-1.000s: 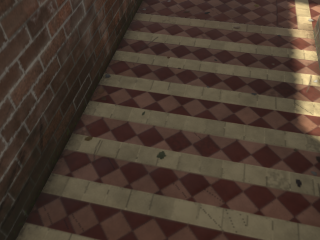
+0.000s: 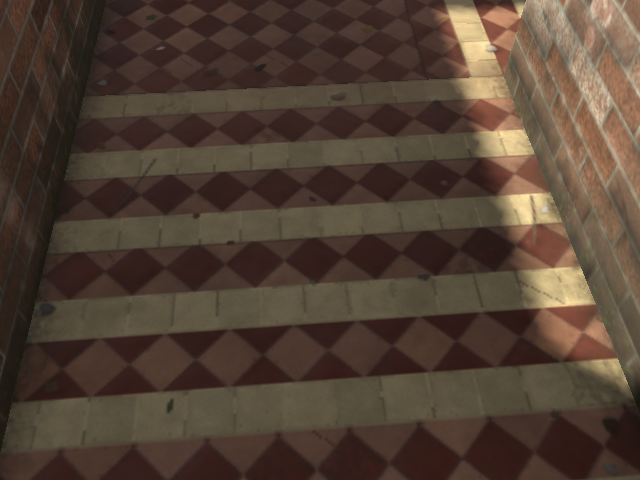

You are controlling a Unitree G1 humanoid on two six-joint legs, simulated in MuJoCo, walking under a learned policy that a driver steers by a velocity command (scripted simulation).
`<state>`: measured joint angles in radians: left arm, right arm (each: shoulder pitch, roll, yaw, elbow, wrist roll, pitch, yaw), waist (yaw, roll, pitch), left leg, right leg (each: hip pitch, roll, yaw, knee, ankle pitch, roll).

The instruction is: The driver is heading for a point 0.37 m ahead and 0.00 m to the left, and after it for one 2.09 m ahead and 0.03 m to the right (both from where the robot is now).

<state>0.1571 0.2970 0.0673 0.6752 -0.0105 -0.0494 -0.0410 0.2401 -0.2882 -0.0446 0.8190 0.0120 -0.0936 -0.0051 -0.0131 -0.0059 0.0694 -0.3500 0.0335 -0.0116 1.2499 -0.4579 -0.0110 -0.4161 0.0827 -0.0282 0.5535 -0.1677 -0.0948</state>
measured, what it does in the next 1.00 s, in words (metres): walks ahead: left foot, then right foot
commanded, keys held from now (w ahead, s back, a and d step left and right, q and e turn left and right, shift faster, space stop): e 0.20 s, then no key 0.80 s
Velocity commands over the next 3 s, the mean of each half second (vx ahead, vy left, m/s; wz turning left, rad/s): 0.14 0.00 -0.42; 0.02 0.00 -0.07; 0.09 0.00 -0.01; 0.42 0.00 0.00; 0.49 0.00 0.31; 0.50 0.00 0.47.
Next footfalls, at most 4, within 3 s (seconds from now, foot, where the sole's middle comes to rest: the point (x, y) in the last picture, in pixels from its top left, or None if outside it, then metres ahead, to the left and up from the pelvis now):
0.34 left None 0.30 0.12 -0.76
0.64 right None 0.16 -0.11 -0.76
1.94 right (423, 416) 0.55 -0.19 -0.76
2.50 left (332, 279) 0.89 -0.01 -0.76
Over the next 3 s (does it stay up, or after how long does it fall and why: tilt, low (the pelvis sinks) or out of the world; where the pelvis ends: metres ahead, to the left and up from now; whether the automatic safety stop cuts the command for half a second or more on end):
stays up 1.04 -0.10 0.00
